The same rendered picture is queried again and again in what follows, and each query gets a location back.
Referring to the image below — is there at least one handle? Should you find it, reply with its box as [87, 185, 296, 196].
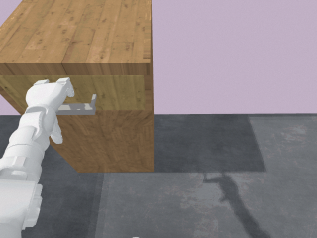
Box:
[56, 94, 97, 115]

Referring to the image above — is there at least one left robot hand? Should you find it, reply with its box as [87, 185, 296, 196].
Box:
[26, 77, 75, 144]

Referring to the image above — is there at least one drawer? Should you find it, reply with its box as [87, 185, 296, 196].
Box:
[0, 75, 146, 111]

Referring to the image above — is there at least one cabinet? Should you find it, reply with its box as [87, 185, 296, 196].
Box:
[0, 0, 154, 173]

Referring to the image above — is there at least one left robot upper arm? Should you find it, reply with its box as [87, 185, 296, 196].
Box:
[0, 179, 43, 238]

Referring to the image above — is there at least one robot left forearm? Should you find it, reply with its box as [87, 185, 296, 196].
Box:
[0, 103, 56, 183]

